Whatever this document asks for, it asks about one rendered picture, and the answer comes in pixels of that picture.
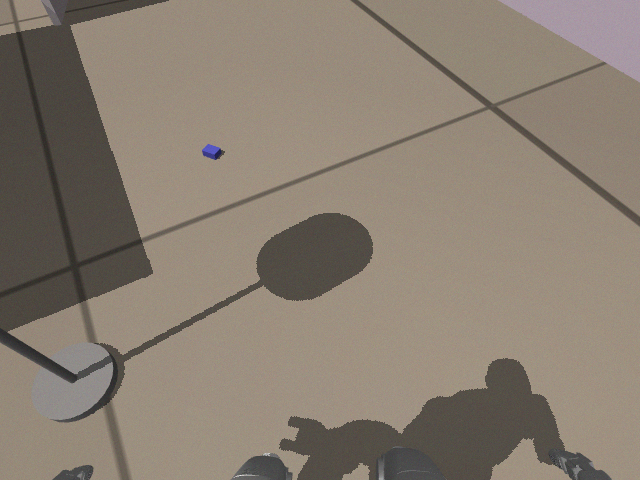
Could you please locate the small box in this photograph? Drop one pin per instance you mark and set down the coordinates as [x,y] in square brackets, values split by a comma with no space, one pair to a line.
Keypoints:
[211,151]

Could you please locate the floor lamp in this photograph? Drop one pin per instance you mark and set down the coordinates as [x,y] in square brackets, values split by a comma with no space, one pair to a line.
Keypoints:
[73,383]

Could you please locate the right robot hand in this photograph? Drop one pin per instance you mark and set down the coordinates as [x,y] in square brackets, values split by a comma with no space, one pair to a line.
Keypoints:
[578,467]

